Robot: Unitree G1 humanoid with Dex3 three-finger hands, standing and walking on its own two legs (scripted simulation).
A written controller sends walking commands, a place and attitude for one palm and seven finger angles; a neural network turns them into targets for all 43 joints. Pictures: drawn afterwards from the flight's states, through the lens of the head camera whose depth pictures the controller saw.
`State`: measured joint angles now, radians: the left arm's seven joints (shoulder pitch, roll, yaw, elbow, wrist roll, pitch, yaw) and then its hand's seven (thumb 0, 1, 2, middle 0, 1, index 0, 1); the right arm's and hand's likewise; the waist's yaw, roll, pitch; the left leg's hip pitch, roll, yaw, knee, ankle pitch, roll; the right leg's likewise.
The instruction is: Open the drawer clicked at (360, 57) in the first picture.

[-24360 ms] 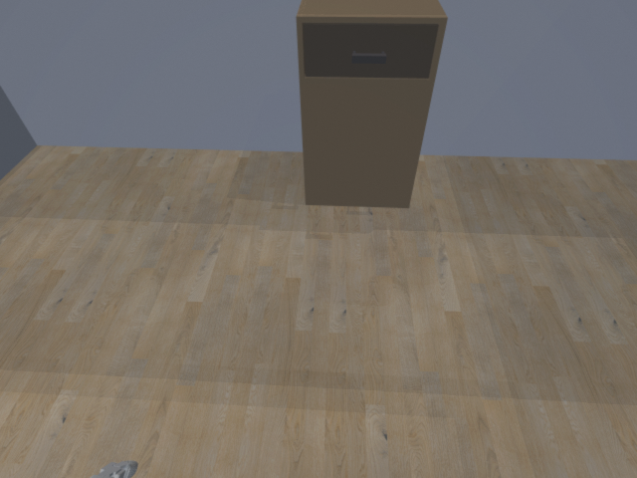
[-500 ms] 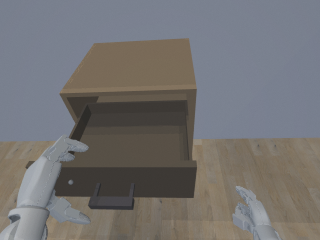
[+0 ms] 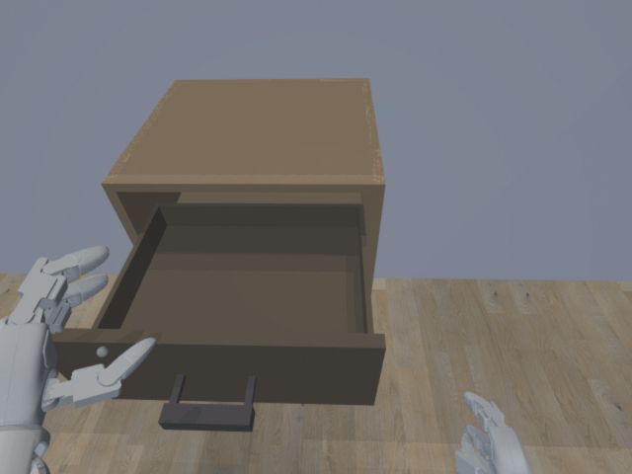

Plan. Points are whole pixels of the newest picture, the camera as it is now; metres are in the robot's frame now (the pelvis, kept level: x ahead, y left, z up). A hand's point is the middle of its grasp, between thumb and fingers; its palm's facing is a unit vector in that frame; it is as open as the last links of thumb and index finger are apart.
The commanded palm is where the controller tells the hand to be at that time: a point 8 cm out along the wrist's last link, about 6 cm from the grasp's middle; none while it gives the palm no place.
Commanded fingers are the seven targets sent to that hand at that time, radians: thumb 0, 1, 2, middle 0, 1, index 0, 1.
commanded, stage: draw the hand back to the body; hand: left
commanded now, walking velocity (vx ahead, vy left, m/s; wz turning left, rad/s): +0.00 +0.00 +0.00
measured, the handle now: (211, 399) +0.22 +0.18 -0.04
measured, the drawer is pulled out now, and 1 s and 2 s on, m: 0.30 0.30 0.30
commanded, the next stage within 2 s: step back with the hand held close in 0.42 s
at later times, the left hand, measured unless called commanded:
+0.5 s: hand (107, 349) +0.18 +0.22 +0.16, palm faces +0.40 -0.82 -0.41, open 7.5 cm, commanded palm +0.13 +0.26 +0.18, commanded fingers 0.00 0.90 0.90 -0.20 -0.30 -0.20 -0.30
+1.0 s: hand (59, 398) +0.14 +0.24 +0.16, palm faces +0.36 -0.79 -0.49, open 7.4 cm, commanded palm +0.08 +0.28 +0.18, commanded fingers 0.00 0.90 0.90 -0.20 -0.30 -0.20 -0.30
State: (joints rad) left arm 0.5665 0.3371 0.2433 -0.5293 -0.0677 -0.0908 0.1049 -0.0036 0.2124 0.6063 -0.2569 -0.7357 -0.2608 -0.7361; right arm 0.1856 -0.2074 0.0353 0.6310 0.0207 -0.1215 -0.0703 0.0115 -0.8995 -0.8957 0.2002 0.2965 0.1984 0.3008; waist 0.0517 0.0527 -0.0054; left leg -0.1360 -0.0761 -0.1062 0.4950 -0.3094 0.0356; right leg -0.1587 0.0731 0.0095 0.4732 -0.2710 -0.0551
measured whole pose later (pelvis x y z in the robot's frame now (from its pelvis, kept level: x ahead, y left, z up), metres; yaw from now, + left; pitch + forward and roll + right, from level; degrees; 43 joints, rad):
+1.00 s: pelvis -0.04 -0.01 -0.01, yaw +3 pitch +2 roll +0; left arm 0.67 0.42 0.37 -0.61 -0.07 -0.18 0.13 0.01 0.89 0.90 -0.21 -0.30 -0.22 -0.30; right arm 0.16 -0.22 -0.02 0.57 0.04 -0.02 -0.07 0.01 -0.90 -0.90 0.20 0.30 0.20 0.30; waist 0.00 0.00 0.00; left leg -0.33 -0.07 -0.06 0.57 -0.27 0.04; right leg -0.34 0.05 -0.05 0.55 -0.25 -0.06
